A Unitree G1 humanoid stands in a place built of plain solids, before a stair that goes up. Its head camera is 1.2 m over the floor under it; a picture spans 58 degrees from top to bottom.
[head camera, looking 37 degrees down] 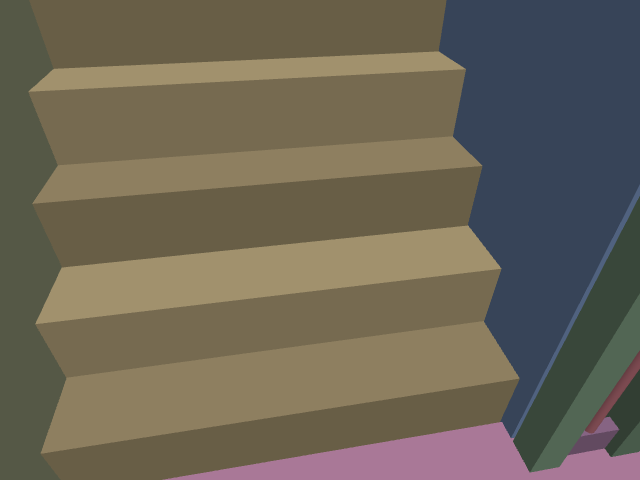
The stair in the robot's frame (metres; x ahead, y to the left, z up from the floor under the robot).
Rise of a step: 0.21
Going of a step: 0.21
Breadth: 1.20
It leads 10 degrees to the left of straight ahead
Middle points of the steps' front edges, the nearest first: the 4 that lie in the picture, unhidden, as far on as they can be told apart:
0.60 0.05 0.21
0.81 0.09 0.42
1.01 0.12 0.63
1.22 0.16 0.84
